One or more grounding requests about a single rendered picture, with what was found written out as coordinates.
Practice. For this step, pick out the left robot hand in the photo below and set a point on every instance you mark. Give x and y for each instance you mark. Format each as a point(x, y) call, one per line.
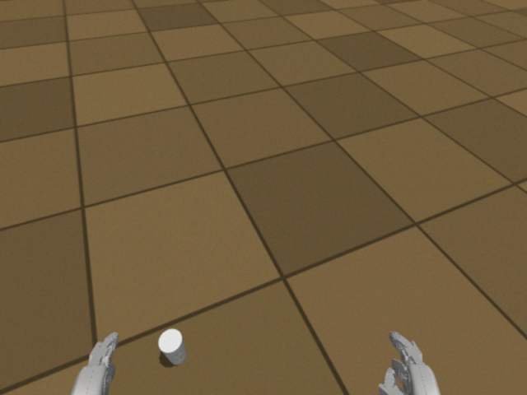
point(95, 378)

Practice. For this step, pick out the cup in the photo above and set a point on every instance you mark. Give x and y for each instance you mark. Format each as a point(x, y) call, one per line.
point(171, 344)

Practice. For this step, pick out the right robot hand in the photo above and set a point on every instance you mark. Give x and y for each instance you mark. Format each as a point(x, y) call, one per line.
point(416, 377)

